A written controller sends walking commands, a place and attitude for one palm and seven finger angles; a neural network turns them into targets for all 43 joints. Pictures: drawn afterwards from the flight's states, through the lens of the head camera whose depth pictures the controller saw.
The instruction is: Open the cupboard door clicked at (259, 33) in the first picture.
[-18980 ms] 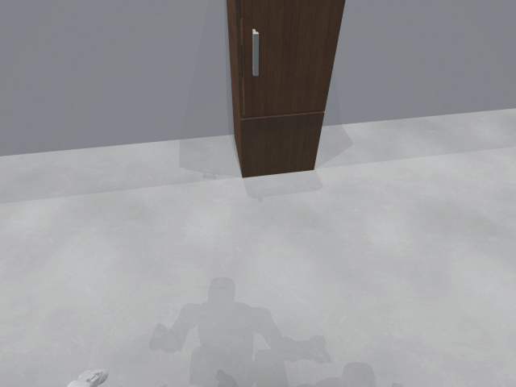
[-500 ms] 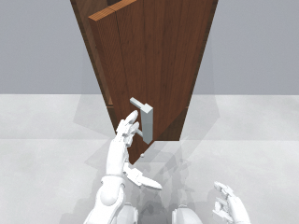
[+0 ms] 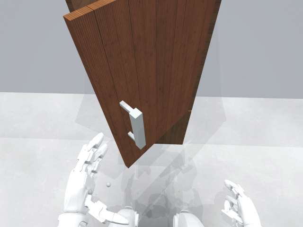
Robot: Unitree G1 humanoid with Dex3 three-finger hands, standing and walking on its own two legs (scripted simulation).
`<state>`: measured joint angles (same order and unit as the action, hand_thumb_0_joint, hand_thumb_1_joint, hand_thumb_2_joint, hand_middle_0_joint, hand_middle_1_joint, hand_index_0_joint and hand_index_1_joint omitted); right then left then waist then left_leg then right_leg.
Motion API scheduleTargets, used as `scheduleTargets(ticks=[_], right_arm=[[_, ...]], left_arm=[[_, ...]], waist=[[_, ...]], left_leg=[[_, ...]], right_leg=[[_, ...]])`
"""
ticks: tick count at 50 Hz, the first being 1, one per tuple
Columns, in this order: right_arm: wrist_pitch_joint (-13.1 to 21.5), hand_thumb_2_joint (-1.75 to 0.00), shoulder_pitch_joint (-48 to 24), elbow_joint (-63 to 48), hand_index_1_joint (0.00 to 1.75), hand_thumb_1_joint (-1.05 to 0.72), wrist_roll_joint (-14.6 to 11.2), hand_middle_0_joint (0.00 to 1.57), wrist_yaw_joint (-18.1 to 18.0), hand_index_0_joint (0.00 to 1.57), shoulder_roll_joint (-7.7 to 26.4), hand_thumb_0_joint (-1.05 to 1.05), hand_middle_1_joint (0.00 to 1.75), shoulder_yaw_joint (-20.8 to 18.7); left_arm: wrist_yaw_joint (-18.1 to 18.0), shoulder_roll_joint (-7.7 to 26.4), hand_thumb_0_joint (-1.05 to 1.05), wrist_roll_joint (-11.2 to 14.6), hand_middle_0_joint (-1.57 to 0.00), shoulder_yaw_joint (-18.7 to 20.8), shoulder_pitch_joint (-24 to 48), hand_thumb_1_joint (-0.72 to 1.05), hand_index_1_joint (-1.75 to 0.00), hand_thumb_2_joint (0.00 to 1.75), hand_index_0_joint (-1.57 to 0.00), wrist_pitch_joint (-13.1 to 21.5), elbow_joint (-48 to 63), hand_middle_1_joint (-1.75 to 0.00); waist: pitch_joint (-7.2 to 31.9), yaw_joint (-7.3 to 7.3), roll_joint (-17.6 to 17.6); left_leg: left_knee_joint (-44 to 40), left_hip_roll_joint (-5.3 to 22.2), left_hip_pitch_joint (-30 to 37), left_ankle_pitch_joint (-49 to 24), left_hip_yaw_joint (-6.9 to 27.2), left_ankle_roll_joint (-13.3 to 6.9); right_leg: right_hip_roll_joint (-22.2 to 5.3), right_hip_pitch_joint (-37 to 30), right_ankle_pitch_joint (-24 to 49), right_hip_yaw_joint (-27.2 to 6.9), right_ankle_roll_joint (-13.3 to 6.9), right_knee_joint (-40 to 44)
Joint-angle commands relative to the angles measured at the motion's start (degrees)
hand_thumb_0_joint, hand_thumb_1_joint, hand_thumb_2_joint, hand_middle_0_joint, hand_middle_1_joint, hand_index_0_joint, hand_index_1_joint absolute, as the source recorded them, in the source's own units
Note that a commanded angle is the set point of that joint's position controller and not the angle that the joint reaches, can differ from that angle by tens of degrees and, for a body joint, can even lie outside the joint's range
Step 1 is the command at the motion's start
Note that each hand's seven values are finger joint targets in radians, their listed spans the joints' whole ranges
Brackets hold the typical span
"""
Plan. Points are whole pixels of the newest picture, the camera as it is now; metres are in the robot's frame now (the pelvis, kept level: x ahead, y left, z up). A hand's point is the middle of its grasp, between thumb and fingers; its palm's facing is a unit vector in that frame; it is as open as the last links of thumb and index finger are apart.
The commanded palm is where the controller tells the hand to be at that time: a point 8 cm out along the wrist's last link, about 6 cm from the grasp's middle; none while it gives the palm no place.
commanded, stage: draw the hand back to the body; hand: left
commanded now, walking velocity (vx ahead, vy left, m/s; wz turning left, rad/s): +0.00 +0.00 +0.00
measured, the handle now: (133, 126) +0.36 +0.07 +0.05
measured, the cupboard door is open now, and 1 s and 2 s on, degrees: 48 48 48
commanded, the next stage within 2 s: step back with the hand held close in 1.66 s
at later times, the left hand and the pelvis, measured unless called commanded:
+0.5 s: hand (74, 186) +0.19 +0.16 +0.11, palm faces -0.03 -1.00 -0.05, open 16.3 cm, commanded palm +0.17 +0.22 +0.13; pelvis +0.00 +0.02 +0.03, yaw +0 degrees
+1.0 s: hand out of the picture +0.21 +0.26 +0.20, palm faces +0.28 -0.89 -0.37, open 12.5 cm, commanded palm +0.16 +0.31 +0.22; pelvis +0.02 +0.05 +0.08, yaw -1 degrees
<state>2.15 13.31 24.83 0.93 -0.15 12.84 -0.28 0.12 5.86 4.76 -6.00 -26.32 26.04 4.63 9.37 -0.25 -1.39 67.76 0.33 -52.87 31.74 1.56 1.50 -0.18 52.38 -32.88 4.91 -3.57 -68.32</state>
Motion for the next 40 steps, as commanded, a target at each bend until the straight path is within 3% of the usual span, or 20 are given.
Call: scheduleTargets(ticks=[1, 4, 6, 9, 11, 12, 16, 19, 21, 23, 26, 29, 30, 31, 33, 37, 40], right_arm=[[4.2, -0.9, -2.0, -8.7, 0.3, -0.9, -0.5, 0.2, -0.9, 0.2, 5.1, 0.0, 0.3, -2.0], [4.7, -0.9, -2.0, -8.8, 0.3, -0.9, -0.5, 0.2, -1.4, 0.2, 5.2, 0.0, 0.3, -2.1], [4.4, -0.9, -1.8, -9.8, 0.3, -0.9, -0.6, 0.2, -1.7, 0.2, 5.4, 0.0, 0.3, -2.3], [3.5, -0.9, -1.5, -11.5, 0.3, -0.9, -1.6, 0.2, -2.0, 0.2, 4.6, 0.0, 0.3, -2.1], [2.9, -0.9, -1.5, -12.0, 0.3, -0.9, -2.1, 0.2, -2.5, 0.2, 4.5, 0.0, 0.3, -2.0], [2.7, -0.9, -1.4, -12.1, 0.3, -0.9, -2.3, 0.2, -2.7, 0.2, 4.3, 0.0, 0.3, -1.6], [3.1, -0.9, -1.9, -11.6, 0.3, -0.9, -2.7, 0.2, -3.5, 0.2, 5.4, 0.0, 0.3, -1.1], [3.9, -0.9, -1.5, -11.4, 0.3, -0.9, -2.6, 0.2, -3.7, 0.2, 6.2, 0.0, 0.3, -0.7], [4.4, -0.9, -1.6, -11.7, 0.3, -0.9, -2.6, 0.2, -3.8, 0.2, 6.5, 0.0, 0.3, -0.6], [5.0, -0.9, -1.4, -11.9, 0.3, -0.9, -2.8, 0.2, -3.9, 0.2, 6.2, 0.0, 0.3, -0.5], [5.8, -0.9, -1.6, -11.5, 0.3, -0.9, -3.1, 0.2, -3.9, 0.2, 5.9, 0.0, 0.3, -0.3], [6.8, -0.9, -1.5, -11.2, 0.3, -0.9, -3.5, 0.2, -3.8, 0.2, 5.7, 0.0, 0.3, -0.2], [5.4, -0.9, -1.1, -11.0, 0.3, -0.9, -2.9, 0.2, -5.4, 0.2, 5.8, 0.0, 0.3, -0.6], [5.0, -0.9, -1.4, -11.3, 0.3, -0.9, -2.7, 0.2, -5.9, 0.2, 4.9, 0.0, 0.3, 0.0], [4.6, -0.9, -0.7, -10.6, 0.3, -0.9, -2.7, 0.2, -6.0, 0.2, 4.8, 0.0, 0.3, 0.2], [3.9, -0.9, -2.0, -9.5, 0.3, -0.9, -2.4, 0.2, -6.4, 0.2, 5.5, 0.0, 0.3, 0.6], [4.3, -0.9, -2.9, -8.8, 0.3, -0.9, -2.2, 0.2, -6.8, 0.2, 5.4, 0.0, 0.3, 1.1]], left_arm=[[3.5, 1.0, 0.0, 1.3, -0.15, -1.3, 3.0, -0.5, -0.3, 0.3, -0.15, 5.5, 15.1, -0.3], [3.9, 2.1, 0.0, 1.7, -0.15, -0.1, 4.1, -0.5, -0.3, 0.3, -0.15, 4.8, 14.7, -0.3], [3.2, 6.7, 0.0, 2.0, -0.15, 4.5, 2.1, -0.5, -0.3, 0.3, -0.15, 3.6, 18.7, -0.3], [2.2, 8.4, 0.0, 2.9, -0.15, 7.2, -1.9, -0.5, -0.3, 0.3, -0.15, 0.5, 23.7, -0.3], [2.0, 8.1, 0.0, 3.6, -0.15, 7.8, -3.3, -0.5, -0.3, 0.3, -0.15, -2.3, 24.2, -0.3], [2.2, 6.8, 0.0, 4.2, -0.15, 7.0, -3.6, -0.5, -0.3, 0.3, -0.15, -3.5, 23.6, -0.3], [4.0, 6.6, 0.0, 5.6, -0.15, 7.1, -3.5, -0.5, -0.3, 0.3, -0.15, -6.3, 21.0, -0.3], [6.0, 8.0, 0.0, 6.0, -0.15, 7.5, -2.4, -0.5, -0.3, 0.3, -0.15, -6.8, 21.5, -0.3], [6.6, 9.8, 0.0, 6.6, -0.15, 9.4, -2.9, -0.5, -0.3, 0.3, -0.15, -6.8, 22.6, -0.3], [6.8, 11.3, 0.0, 7.1, -0.15, 11.2, -2.1, -0.5, -0.3, 0.3, -0.15, -6.5, 25.3, -0.3], [6.3, 13.1, 0.0, 8.1, -0.15, 14.1, -2.8, -0.43, -0.3, 0.33, -0.15, -6.3, 27.9, -0.3], [6.4, 11.8, 0.0, 9.1, -0.16, 13.7, -3.3, -0.32, -0.3, 0.37, -0.16, -7.0, 29.8, -0.3], [0.5, 21.0, 0.0, 0.7, -0.16, 14.7, -6.2, -0.29, -0.3, 0.39, -0.16, -11.6, 32.1, -0.3], [-2.3, 17.8, 0.0, 0.1, -0.16, 14.3, -7.7, -0.26, -0.3, 0.4, -0.16, -14.5, 32.5, -0.3], [-4.0, 13.6, 0.0, -1.1, -0.16, 10.6, -8.8, -0.18, -0.3, 0.43, -0.16, -17.4, 32.1, -0.3], [-6.5, 16.2, 0.0, -2.4, -0.17, 13.3, -6.1, -0.05, -0.3, 0.5, -0.17, -20.0, 30.9, -0.3], [-7.7, 17.9, 0.0, -2.8, -0.17, 15.8, -4.0, 0.06, -0.3, 0.54, -0.17, -20.3, 32.0, -0.3]], waist=[[12.6, 2.8, 3.4], [12.4, 2.55, 4.5], [15.8, 0.47, 3.2], [18.3, -1.14, 1.6], [16.7, -0.76, 2.6], [13.6, 0.03, 4.0], [6.0, 1.71, 7.4], [3.0, 1.93, 4.4], [3.4, 1.13, 3.7], [4.2, 0.55, 0.6], [5.7, -0.68, -2.2], [4.8, -0.36, -3.5], [7.2, -3.02, -4.4], [4.3, -2.04, -3.6], [0.9, -0.96, -3.9], [-2.1, -0.74, 2.2], [-1.9, -1.29, 0.7]], left_leg=[[-3.6, -2.0, 2.9, -13.4, -0.2, -2.7], [-2.5, -2.0, 1.0, -11.1, -0.1, -2.6], [-3.8, -1.9, 2.8, -12.9, -0.4, -2.8], [-7.2, -2.2, 7.2, -15.3, -1.1, -2.8], [-9.1, -2.2, 8.7, -15.8, -1.0, -2.9], [-9.9, -2.2, 8.8, -14.8, -1.0, -2.9], [-11.9, -2.0, 8.7, -10.5, -0.2, -3.0], [-14.0, -2.0, 10.9, -9.1, 0.0, -3.0], [-15.1, -1.9, 12.2, -9.8, 0.3, -3.1], [-16.3, -1.8, 14.5, -9.8, -0.1, -3.0], [-18.4, -1.5, 17.8, -12.9, 0.4, -2.8], [-20.3, -1.2, 20.6, -14.5, 0.7, -2.6], [-23.5, -0.2, 22.9, -16.8, 0.0, -2.8], [-24.6, -0.3, 23.6, -17.2, 0.1, -2.9], [-25.6, 0.2, 24.9, -19.0, 0.4, -2.8], [-28.9, 0.8, 27.6, -18.5, 0.9, -3.0], [-31.8, 0.8, 30.8, -18.1, 1.0, -3.0]], right_leg=[[-0.8, -11.5, 23.2, -7.3, 3.3, 11.2], [-1.0, -10.4, 18.1, -8.1, 3.3, 11.6], [-0.7, -13.6, 18.8, -8.2, 2.9, 11.9], [-0.6, -18.9, 22.5, -7.9, 3.1, 13.7], [-0.2, -20.4, 23.2, -6.9, 3.3, 15.4], [-0.4, -20.1, 22.8, -6.8, 3.8, 16.8], [-0.5, -18.3, 14.4, -6.9, 4.1, 21.6], [-0.1, -16.6, 10.0, -5.9, 3.5, 22.9], [0.1, -17.8, 9.4, -5.5, 3.2, 23.3], [0.3, -18.2, 8.7, -5.2, 2.9, 23.7], [1.2, -20.5, 13.0, -3.2, 2.3, 22.8], [1.7, -20.8, 15.8, -1.5, 2.3, 22.8], [-0.2, -23.8, 17.6, -4.7, 1.6, 25.7], [-0.1, -23.9, 17.5, -3.8, 1.7, 27.1], [-0.2, -23.8, 18.6, -2.9, 2.0, 27.4], [0.2, -26.8, 18.0, -2.2, 2.4, 31.1], [0.1, -29.4, 17.4, -2.1, 2.3, 33.0]])
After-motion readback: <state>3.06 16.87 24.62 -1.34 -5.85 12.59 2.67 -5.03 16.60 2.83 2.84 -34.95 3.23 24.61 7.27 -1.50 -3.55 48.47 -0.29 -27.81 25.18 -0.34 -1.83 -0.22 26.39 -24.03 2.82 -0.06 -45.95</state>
